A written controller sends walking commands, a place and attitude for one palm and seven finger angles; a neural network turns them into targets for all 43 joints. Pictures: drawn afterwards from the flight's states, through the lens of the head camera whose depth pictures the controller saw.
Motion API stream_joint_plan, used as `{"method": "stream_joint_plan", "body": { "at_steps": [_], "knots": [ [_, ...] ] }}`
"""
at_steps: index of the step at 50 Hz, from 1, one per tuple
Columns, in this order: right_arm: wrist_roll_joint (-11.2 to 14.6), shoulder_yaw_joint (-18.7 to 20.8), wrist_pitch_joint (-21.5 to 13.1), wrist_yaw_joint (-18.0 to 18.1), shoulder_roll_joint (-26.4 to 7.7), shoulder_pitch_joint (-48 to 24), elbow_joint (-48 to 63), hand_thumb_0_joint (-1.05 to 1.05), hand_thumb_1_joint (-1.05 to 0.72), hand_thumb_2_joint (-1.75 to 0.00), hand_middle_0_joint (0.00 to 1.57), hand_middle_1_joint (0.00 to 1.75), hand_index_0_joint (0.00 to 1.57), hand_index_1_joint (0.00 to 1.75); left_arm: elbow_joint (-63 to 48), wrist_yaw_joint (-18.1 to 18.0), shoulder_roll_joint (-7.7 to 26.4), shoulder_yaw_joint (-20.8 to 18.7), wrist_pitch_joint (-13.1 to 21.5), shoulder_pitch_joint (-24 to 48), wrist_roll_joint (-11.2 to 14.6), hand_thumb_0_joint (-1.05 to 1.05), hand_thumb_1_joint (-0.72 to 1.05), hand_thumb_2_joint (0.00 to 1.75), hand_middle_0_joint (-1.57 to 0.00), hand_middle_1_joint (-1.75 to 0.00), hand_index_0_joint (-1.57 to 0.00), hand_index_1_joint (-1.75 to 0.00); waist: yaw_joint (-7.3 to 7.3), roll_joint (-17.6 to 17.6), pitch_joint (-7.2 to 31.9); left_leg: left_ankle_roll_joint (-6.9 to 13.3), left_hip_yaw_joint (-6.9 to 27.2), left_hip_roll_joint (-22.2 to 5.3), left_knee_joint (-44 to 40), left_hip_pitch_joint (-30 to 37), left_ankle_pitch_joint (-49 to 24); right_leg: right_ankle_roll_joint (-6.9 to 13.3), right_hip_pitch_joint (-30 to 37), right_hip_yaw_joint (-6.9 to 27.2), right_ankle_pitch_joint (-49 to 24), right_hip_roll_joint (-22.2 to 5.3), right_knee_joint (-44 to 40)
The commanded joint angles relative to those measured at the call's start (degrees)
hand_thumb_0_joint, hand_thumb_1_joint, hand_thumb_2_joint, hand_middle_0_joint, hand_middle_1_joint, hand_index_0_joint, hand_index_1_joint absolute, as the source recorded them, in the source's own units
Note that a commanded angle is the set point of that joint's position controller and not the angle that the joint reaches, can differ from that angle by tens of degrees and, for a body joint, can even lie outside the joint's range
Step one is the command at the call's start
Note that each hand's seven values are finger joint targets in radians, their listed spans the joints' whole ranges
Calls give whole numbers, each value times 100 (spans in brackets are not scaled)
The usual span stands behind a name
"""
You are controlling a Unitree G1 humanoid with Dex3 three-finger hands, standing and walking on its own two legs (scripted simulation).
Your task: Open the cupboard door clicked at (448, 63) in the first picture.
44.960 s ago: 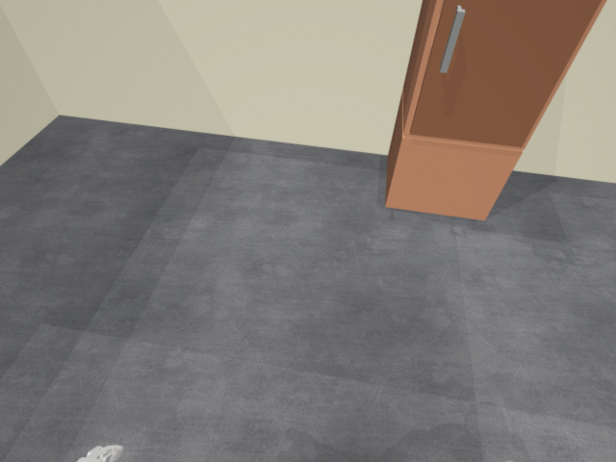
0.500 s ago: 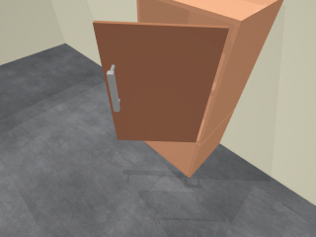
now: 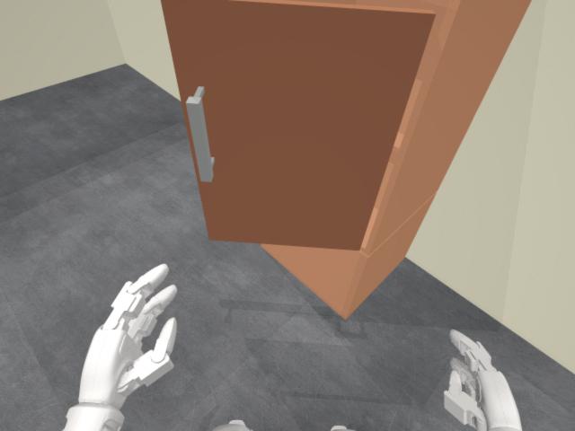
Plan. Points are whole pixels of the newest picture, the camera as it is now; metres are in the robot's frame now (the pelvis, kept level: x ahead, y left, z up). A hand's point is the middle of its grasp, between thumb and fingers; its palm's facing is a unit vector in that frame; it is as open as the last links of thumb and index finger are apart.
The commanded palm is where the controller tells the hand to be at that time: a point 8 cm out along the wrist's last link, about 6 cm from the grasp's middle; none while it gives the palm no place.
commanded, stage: raise the hand with hooked fingers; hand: left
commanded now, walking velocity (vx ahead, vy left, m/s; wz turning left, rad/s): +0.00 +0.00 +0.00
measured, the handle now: (203, 136) +0.62 +0.18 +0.08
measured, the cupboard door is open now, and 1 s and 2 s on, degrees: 42 42 42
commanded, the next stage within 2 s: move the hooked fingers beside the handle in 1.78 s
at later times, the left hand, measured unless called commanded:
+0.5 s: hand (130, 336) +0.24 +0.21 +0.04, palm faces +0.00 -1.00 -0.06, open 10.9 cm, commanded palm +0.20 +0.26 +0.04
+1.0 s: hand (94, 299) +0.27 +0.26 +0.07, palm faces +0.00 -1.00 -0.06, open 13.6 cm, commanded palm +0.25 +0.31 +0.08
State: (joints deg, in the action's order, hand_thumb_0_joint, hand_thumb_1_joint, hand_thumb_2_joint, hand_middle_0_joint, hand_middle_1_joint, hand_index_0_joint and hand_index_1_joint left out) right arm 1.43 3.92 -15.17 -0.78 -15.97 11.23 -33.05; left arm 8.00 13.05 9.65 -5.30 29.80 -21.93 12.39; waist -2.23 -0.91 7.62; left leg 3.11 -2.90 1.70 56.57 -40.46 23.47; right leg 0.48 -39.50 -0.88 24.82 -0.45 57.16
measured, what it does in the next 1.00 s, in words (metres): stands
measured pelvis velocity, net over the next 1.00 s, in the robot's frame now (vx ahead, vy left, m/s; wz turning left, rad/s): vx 0.03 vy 0.00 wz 0.02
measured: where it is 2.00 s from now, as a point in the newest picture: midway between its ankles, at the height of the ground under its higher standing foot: outside the picture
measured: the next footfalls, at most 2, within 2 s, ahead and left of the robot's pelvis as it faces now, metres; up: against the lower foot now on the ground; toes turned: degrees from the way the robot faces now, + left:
none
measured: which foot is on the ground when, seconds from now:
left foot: down 0.00-1.00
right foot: down 0.00-1.00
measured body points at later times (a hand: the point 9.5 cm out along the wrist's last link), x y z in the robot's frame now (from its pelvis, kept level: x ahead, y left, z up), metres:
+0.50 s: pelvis +0.03 -0.03 -0.02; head +0.10 -0.03 +0.43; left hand +0.23 +0.26 +0.05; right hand +0.21 -0.25 -0.11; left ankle +0.05 +0.09 -0.68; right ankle +0.04 -0.12 -0.68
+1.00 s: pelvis +0.03 +0.00 +0.00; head +0.07 +0.01 +0.45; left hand +0.26 +0.31 +0.08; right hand +0.22 -0.23 -0.06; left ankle +0.05 +0.09 -0.68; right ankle +0.04 -0.12 -0.68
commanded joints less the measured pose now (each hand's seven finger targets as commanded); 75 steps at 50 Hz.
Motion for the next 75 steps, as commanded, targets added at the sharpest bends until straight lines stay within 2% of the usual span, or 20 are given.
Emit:
{"method": "stream_joint_plan", "body": {
  "at_steps": [1,3,5,8,11,12,14,17,20,23,27,28,34,41,54,62,64,69,72,75],
  "knots": [
    [87,174,-23,52,-596,-650,1638,0,-90,-90,20,30,20,30,-1076,538,1010,-949,109,-1190,417,0,50,73,-23,-55,-23,-55,659,84,335,-267,345,19,-598,-505,631,214,-230,-7,982,76,-529],
    [41,152,69,138,-524,-435,1712,0,-90,-90,20,30,20,30,-2162,371,1232,-1163,77,-649,556,0,46,71,-23,-58,-23,-58,600,749,772,-237,447,-44,-392,-290,265,229,-240,80,580,136,-386],
    [15,134,93,213,-425,-207,1613,0,-90,-90,20,30,20,30,-2983,213,1228,-1161,262,-445,577,0,41,69,-24,-62,-24,-62,392,820,1205,-175,480,-109,-28,-1,-546,203,-224,61,-319,199,-268],
    [-43,58,47,287,-465,-12,1272,0,-90,-90,20,30,20,30,-3182,445,1166,-780,537,141,525,0,34,66,-24,-66,-24,-66,-26,850,1107,-129,566,-179,455,-30,-994,150,-610,108,-930,241,-142],
    [8,6,-63,348,-543,-10,1017,0,-90,-90,20,30,20,30,-2464,929,1238,-794,360,173,597,0,27,63,-25,-70,-25,-70,-182,652,894,-114,585,-208,617,-366,-723,96,-688,197,-644,236,-317],
    [38,-15,-68,388,-574,-18,979,0,-90,-90,20,30,20,30,-2081,1140,1280,-906,141,119,722,0,25,62,-25,-72,-25,-72,-135,567,854,-111,597,-201,667,-489,-740,102,-581,267,-643,263,-345],
    [112,-4,-74,427,-599,-59,1022,0,-90,-90,20,30,20,30,-1903,1401,1560,-1286,-294,-9,819,0,20,60,-25,-75,-25,-75,27,313,1311,-94,534,-185,592,-551,-820,24,-59,409,-718,155,-525],
    [147,-5,-22,468,-526,-198,1026,0,-90,-90,20,30,20,30,-1609,1530,1944,-2024,-850,-190,1091,0,13,57,-25,-80,-25,-80,340,175,1688,-138,550,-170,515,-521,-1246,-102,701,552,-1453,33,-583],
    [121,-19,-31,456,-390,-204,1086,0,-90,-90,20,30,20,30,-1835,1401,1788,-2140,-879,-345,1233,0,6,54,-26,-84,-26,-84,417,44,1830,-163,549,-159,285,-370,-1447,-186,952,464,-2015,-39,-620],
    [86,-32,-82,430,-394,-175,1028,0,-90,-90,20,30,20,30,-1640,1300,1665,-2030,-714,-209,1209,0,-1,51,-27,-88,-27,-88,387,-88,1510,-181,562,-158,157,-386,-1449,-148,769,353,-1980,-5,-591],
    [104,-26,-129,431,-545,-37,997,0,-90,-90,20,30,20,30,-1177,1365,1687,-1904,-562,169,1181,0,-10,47,-27,-94,-27,-94,261,-122,1024,-159,545,-150,37,-421,-1067,-82,323,299,-1081,52,-743],
    [120,-17,-143,441,-586,35,1019,0,-90,-90,20,30,20,30,-1188,1406,1758,-1918,-525,273,1175,0,-13,46,-27,-96,-27,-96,236,-139,1134,-147,518,-149,-9,-347,-1011,-88,326,298,-965,38,-769],
    [153,-36,-220,465,-687,196,1104,0,-90,-90,20,30,20,30,-1631,1371,2103,-2023,-414,671,1166,0,-27,40,-28,-105,-28,-105,326,547,1413,-122,535,-167,-445,448,-1209,89,307,-53,-865,178,-746],
    [170,-122,-113,477,-780,258,1161,0,-90,-90,20,30,20,30,-1144,1233,2177,-1993,-754,1183,1068,0,-43,33,-29,-115,-29,-115,227,722,863,-188,663,-198,-848,617,-739,116,71,-264,-470,225,-924],
    [179,-257,-7,572,-864,350,1148,0,-90,-90,20,30,20,30,-279,1637,2676,-2175,-1239,2812,1041,0,-50,30,-30,-120,-30,-120,165,597,880,-236,772,-228,-1150,1023,-741,150,242,-295,-580,271,-1160],
    [170,-274,22,619,-905,377,1089,0,-90,-90,20,30,20,30,151,1830,3119,-2476,-1314,3455,1091,0,-50,30,-30,-120,-30,-120,246,555,1095,-211,708,-205,-1167,1163,-1100,189,554,-233,-834,282,-1267],
    [179,-282,54,619,-905,410,1068,0,-90,-90,20,30,20,30,271,1882,3166,-2472,-1335,3692,1068,0,-50,30,-30,-120,-30,-120,220,730,1144,-233,718,-221,-1224,1289,-1201,180,520,-257,-905,268,-1260],
    [188,-238,92,542,-922,457,1154,0,-90,-90,20,30,20,30,578,1996,2948,-2341,-1465,3254,1097,0,-50,30,-30,-120,-30,-120,274,508,1101,-210,646,-186,-1197,1160,-1401,165,618,-252,-1145,266,-1284],
    [157,-207,104,521,-934,469,1183,0,-90,-90,20,30,20,30,295,1936,3127,-2498,-1362,3386,1136,0,-50,30,-30,-120,-30,-120,283,487,1200,-192,604,-174,-1114,1144,-1489,180,702,-203,-1240,282,-1272],
    [164,-207,127,513,-895,493,1183,0,-90,-90,20,30,20,30,102,1840,3166,-2559,-1220,3419,1105,0,-50,30,-30,-120,-30,-120,285,807,1341,-218,588,-192,-1150,1286,-1515,162,653,-206,-1211,273,-1240]
  ]
}}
